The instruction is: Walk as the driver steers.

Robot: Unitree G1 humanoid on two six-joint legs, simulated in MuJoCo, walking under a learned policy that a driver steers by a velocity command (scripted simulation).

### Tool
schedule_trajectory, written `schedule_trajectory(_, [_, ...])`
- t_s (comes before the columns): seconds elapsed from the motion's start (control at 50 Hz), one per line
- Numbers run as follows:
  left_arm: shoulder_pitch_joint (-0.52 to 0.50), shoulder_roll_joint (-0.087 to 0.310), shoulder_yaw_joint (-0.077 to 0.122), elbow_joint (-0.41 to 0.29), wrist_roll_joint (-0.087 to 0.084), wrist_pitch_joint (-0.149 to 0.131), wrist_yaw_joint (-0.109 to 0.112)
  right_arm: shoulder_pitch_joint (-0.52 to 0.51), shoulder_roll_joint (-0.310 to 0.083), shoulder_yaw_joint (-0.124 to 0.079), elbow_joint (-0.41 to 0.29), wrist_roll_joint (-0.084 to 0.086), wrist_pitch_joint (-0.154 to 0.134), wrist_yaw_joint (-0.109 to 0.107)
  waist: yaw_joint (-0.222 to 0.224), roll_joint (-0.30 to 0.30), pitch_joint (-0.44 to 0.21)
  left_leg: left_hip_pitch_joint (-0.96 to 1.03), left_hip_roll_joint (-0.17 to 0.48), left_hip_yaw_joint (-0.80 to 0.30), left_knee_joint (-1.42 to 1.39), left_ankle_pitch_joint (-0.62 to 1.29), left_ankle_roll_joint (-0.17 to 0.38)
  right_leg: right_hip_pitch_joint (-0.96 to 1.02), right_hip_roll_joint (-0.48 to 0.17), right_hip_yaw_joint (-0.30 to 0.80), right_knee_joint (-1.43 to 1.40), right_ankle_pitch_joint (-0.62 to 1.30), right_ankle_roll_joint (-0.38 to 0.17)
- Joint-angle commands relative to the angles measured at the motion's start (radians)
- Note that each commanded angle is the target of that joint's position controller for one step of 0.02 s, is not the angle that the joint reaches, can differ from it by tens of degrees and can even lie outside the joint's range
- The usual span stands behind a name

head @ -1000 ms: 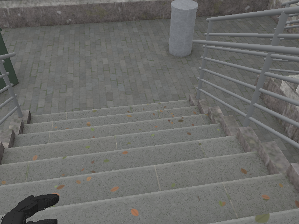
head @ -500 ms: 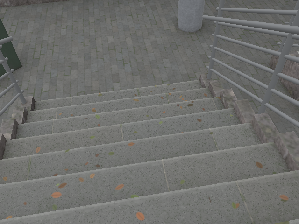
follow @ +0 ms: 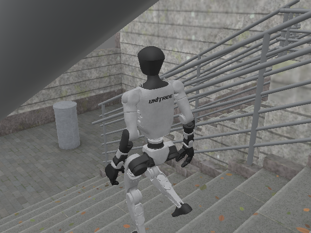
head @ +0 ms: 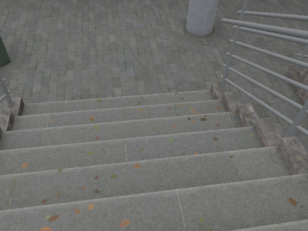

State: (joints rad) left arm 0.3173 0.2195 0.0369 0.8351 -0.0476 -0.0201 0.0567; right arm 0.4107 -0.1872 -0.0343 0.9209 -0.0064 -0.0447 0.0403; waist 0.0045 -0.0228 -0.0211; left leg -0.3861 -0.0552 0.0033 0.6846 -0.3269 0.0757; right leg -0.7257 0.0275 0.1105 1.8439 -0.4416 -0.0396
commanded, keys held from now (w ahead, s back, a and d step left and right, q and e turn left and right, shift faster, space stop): w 1.00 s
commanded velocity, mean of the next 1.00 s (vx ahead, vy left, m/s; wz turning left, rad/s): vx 0.50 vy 0.00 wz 0.00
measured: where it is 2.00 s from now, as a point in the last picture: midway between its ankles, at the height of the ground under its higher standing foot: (145, 163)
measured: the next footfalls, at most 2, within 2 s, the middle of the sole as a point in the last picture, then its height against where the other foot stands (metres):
right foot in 0.46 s outside the picture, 0.16 m lower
left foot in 1.00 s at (129, 218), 0.16 m lower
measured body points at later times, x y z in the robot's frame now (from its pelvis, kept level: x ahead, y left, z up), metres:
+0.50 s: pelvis +0.29 -0.04 -0.15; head +0.31 -0.04 +0.30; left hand +0.49 +0.17 -0.24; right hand +0.21 -0.28 -0.29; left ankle +0.07 +0.09 -0.64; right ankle +0.37 -0.12 -0.89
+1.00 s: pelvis +0.57 +0.02 -0.27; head +0.58 +0.03 +0.18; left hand +0.49 +0.26 -0.42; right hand +0.79 -0.19 -0.35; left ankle +0.68 +0.12 -1.02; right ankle +0.37 -0.13 -0.87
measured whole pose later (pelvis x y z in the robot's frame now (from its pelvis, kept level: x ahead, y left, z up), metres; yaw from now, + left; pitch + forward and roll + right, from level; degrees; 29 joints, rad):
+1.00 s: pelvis +0.57 +0.02 -0.27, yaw +0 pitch +2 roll -6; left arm 0.50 0.19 0.03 0.96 -0.02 -0.01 0.07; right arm 0.08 -0.21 -0.05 0.70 0.01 -0.07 0.06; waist 0.10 0.08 -0.05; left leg -0.42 0.07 -0.07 0.38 0.31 0.05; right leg -0.23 0.11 0.03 1.18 -0.85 -0.03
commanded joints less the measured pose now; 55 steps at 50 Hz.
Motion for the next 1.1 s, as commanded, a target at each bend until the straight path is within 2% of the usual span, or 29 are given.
schedule_trajectory(0.02, [0.050,0.088,0.035,-0.058,0.030,-0.014,-0.009,-0.117,-0.080,0.000,-0.096,-0.009,-0.063,-0.023,0.089,0.075,0.080,-0.055,0.247,-0.373,-0.322,0.152,0.093,-0.130,-0.140,0.092,-0.454,0.364,-0.029])
schedule_trajectory(0.06, [-0.074,0.038,0.025,-0.109,0.071,-0.019,-0.022,0.004,-0.108,-0.007,-0.041,0.005,-0.053,-0.057,0.030,0.154,0.061,0.014,0.223,-0.299,-0.335,0.449,0.128,-0.110,-0.145,0.029,-0.715,0.496,0.027])
schedule_trajectory(0.08, [-0.077,0.001,0.017,-0.116,0.070,-0.012,-0.028,0.039,-0.108,-0.008,-0.012,0.005,-0.041,-0.068,0.034,0.151,0.013,0.045,0.226,-0.302,-0.296,0.571,0.153,-0.078,-0.144,0.017,-0.733,0.508,0.041])
schedule_trajectory(0.12, [-0.032,0.032,0.027,-0.095,0.058,-0.011,-0.051,0.061,-0.155,-0.020,-0.014,0.005,-0.042,-0.069,0.041,0.085,-0.034,0.115,0.232,-0.287,-0.241,0.592,0.150,-0.079,-0.124,0.008,-0.736,0.605,0.021])
schedule_trajectory(0.16, [-0.167,0.072,0.041,-0.144,0.046,-0.026,-0.062,0.170,-0.123,-0.015,0.025,0.040,-0.051,-0.075,-0.016,0.050,0.021,0.292,0.224,-0.305,-0.183,0.375,0.107,-0.271,-0.139,0.065,-0.926,0.721,-0.014])
schedule_trajectory(0.22, [-0.318,0.026,0.024,-0.179,0.076,-0.052,-0.098,0.177,-0.091,-0.004,0.014,0.029,-0.042,-0.102,-0.066,0.043,0.074,0.079,0.142,-0.201,-0.132,0.140,0.061,-0.030,-0.079,-0.027,-1.202,1.035,-0.021])
schedule_trajectory(0.36, [-0.427,-0.021,-0.006,-0.239,0.038,-0.062,-0.139,0.199,-0.089,-0.009,0.014,0.040,0.017,-0.118,-0.160,0.087,0.126,0.236,0.120,-0.276,0.169,0.209,0.114,0.028,-0.059,-0.023,-1.473,0.838,0.019])
schedule_trajectory(0.4, [-0.338,0.019,0.010,-0.209,0.035,-0.061,-0.131,0.157,-0.111,-0.019,0.017,0.042,0.036,-0.124,-0.108,0.097,0.094,0.250,0.142,-0.293,0.294,0.359,0.117,0.141,-0.087,-0.031,-1.494,0.770,-0.002])
schedule_trajectory(0.44, [0.012,0.078,0.053,-0.090,0.042,-0.058,-0.117,0.118,-0.115,-0.021,0.044,0.023,0.021,-0.093,0.068,0.058,-0.022,0.093,0.085,-0.270,0.603,0.458,0.093,0.585,-0.095,-0.060,-1.534,0.800,-0.074])
schedule_trajectory(0.46, [0.275,0.119,0.059,0.005,0.056,-0.048,-0.111,0.083,-0.104,-0.019,0.044,0.033,-0.003,-0.070,0.172,-0.046,-0.096,-0.140,-0.012,-0.162,1.011,0.177,0.032,0.912,-0.165,-0.044,-1.438,1.054,-0.125])
schedule_trajectory(0.48, [0.328,0.128,0.038,0.032,0.066,-0.043,-0.120,0.291,-0.016,0.004,0.063,0.052,-0.023,-0.055,0.092,-0.248,-0.271,-0.502,-0.100,-0.231,1.420,-0.622,-0.033,1.321,-0.342,0.154,-1.048,1.275,-0.259])
schedule_trajectory(0.5, [0.335,0.155,0.051,0.032,0.042,-0.024,-0.114,0.303,-0.109,0.001,0.018,0.066,-0.046,-0.046,0.109,-0.302,-0.364,-0.601,-0.053,-0.286,1.436,-0.570,-0.062,1.322,-0.398,0.298,-1.106,1.128,-0.320])
schedule_trajectory(0.52, [0.253,0.173,0.058,0.028,0.016,-0.024,-0.110,0.172,-0.146,-0.007,-0.059,0.086,-0.045,-0.052,0.096,-0.291,-0.347,-0.695,0.008,-0.243,1.251,-0.384,-0.061,1.235,-0.453,0.467,-1.327,0.447,-0.379])
schedule_trajectory(0.54, [0.121,0.121,0.046,0.005,0.032,-0.021,-0.099,0.002,-0.159,-0.017,-0.087,0.073,-0.028,-0.079,0.072,-0.038,-0.132,-0.695,0.063,-0.144,1.194,-0.218,-0.054,0.941,-0.431,0.515,-1.478,0.158,-0.346])
schedule_trajectory(0.56, [0.016,0.075,0.024,-0.016,0.044,-0.031,-0.096,-0.058,-0.162,-0.027,-0.104,0.051,-0.006,-0.101,0.017,0.086,-0.010,-0.611,0.069,-0.113,1.183,-0.137,-0.045,0.685,-0.420,0.522,-1.542,0.132,-0.327])
schedule_trajectory(0.58, [-0.064,0.032,0.005,-0.028,0.056,-0.060,-0.096,-0.018,-0.137,-0.031,-0.089,0.039,0.000,-0.099,-0.055,0.110,0.035,-0.518,0.126,-0.206,0.925,0.071,-0.030,0.487,-0.363,0.454,-1.492,0.213,-0.284])
schedule_trajectory(0.62, [-0.044,-0.001,-0.010,0.009,0.049,-0.078,-0.084,-0.012,-0.110,-0.039,-0.094,0.014,-0.007,-0.091,-0.086,-0.002,0.093,-0.404,0.171,-0.175,0.614,0.186,-0.056,0.285,-0.210,0.194,-1.468,0.449,-0.212])
schedule_trajectory(0.66, [0.050,0.049,0.006,0.069,0.052,-0.060,-0.043,-0.070,-0.040,-0.027,-0.135,-0.017,-0.010,-0.075,-0.061,-0.095,0.015,-0.357,0.184,-0.111,0.478,0.261,-0.089,0.330,-0.190,0.180,-1.454,0.672,-0.230])
schedule_trajectory(0.7, [0.077,0.094,0.016,0.071,0.066,-0.057,-0.042,-0.032,-0.052,-0.028,-0.122,-0.002,-0.007,-0.052,-0.071,-0.070,-0.047,-0.335,0.172,-0.106,0.489,0.389,-0.080,0.363,-0.207,0.186,-1.395,0.679,-0.241])
schedule_trajectory(0.74, [0.193,0.059,0.013,0.109,0.028,-0.070,-0.031,-0.194,-0.111,-0.047,-0.184,-0.001,-0.016,-0.038,-0.005,-0.032,-0.006,-0.556,0.193,-0.187,0.293,0.583,-0.035,0.542,-0.210,0.213,-1.325,0.458,-0.206])
schedule_trajectory(0.8, [0.172,0.024,-0.008,0.102,0.013,-0.062,-0.007,-0.323,-0.067,-0.033,-0.235,-0.027,-0.025,-0.008,0.030,-0.030,0.038,-0.247,0.119,-0.095,-0.012,0.902,-0.026,0.292,-0.095,0.077,-1.274,0.196,-0.157])
schedule_trajectory(0.88, [0.209,0.061,-0.001,0.105,0.013,-0.017,0.012,-0.413,-0.035,-0.017,-0.294,0.002,-0.020,0.021,0.086,-0.044,0.077,-0.157,0.080,-0.075,-0.141,0.780,-0.054,0.316,-0.097,0.111,-1.110,0.156,-0.159])
schedule_trajectory(0.96, [0.197,0.097,0.017,0.091,0.026,0.018,0.032,-0.312,-0.085,-0.030,-0.265,0.020,-0.022,0.026,0.058,-0.043,0.096,-0.153,0.156,-0.108,-0.329,0.594,-0.032,0.518,-0.140,0.207,-0.868,0.315,-0.143])
schedule_trajectory(1.0, [0.183,0.084,0.020,0.128,0.022,0.001,0.010,0.051,-0.137,-0.062,-0.123,0.010,-0.025,0.007,-0.098,0.032,-0.006,0.305,0.170,-0.058,-0.343,0.678,0.016,0.341,-0.068,0.148,-0.492,0.310,-0.090])
schedule_trajectory(1.02, [0.280,0.006,0.011,0.161,0.015,-0.026,-0.021,0.257,-0.177,-0.064,-0.046,-0.018,-0.025,0.010,-0.138,0.267,-0.156,0.713,0.269,-0.129,-0.065,1.069,0.083,0.025,0.106,0.068,0.014,-0.261,-0.022])
schedule_trajectory(1.04, [0.390,0.015,0.001,0.140,0.002,-0.053,-0.035,0.255,-0.194,-0.054,-0.036,0.009,-0.015,0.013,-0.083,0.410,-0.241,0.878,0.351,-0.278,0.084,1.096,0.141,-0.248,0.105,0.109,0.266,-0.458,0.024])
schedule_trajectory(1.06, [0.352,0.063,0.003,0.089,-0.013,-0.075,-0.039,0.261,-0.243,-0.073,-0.040,0.036,0.009,0.014,-0.100,0.440,-0.318,0.881,0.435,-0.461,-0.046,0.724,0.232,-0.355,0.083,0.109,0.327,-0.397,0.041])
schedule_trajectory(1.08, [0.201,0.057,-0.003,0.014,-0.031,-0.075,-0.027,0.227,-0.265,-0.078,-0.014,0.045,0.019,0.006,-0.094,0.343,-0.253,0.801,0.485,-0.645,-0.262,0.197,0.289,-0.480,0.049,0.020,0.253,-0.271,0.048])
schedule_trajectory(1.1, [0.049,0.077,0.008,-0.020,-0.020,-0.045,-0.001,0.108,-0.160,-0.048,-0.035,0.036,0.017,-0.006,-0.067,0.101,-0.089,0.579,0.452,-0.653,-0.383,0.022,0.253,-0.485,0.002,-0.047,0.218,-0.140,0.037])
Velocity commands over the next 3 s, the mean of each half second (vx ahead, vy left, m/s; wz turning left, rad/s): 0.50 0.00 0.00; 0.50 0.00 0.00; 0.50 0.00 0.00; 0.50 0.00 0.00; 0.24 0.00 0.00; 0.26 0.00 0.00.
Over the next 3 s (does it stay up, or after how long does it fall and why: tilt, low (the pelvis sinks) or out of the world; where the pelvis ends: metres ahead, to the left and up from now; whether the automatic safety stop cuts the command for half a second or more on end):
stays up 1.43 0.01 -0.65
